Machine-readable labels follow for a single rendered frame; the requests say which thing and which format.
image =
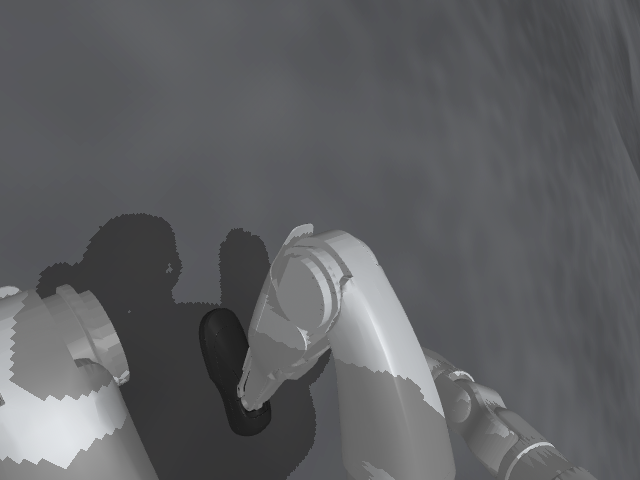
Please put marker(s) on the right robot arm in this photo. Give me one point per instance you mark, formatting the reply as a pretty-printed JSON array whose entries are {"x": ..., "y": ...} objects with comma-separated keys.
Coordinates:
[{"x": 505, "y": 444}]

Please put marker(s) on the right robot hand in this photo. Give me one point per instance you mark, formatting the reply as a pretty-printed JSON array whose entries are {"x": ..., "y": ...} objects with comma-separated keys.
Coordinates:
[{"x": 436, "y": 362}]

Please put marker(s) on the right robot foot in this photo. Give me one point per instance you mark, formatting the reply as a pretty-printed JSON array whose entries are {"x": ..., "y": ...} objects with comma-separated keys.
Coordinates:
[{"x": 224, "y": 348}]

